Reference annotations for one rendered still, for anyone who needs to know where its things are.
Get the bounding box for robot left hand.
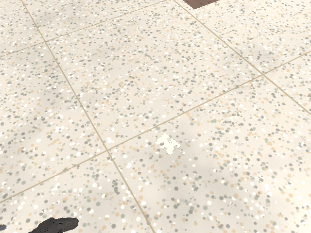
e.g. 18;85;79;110
28;217;79;233

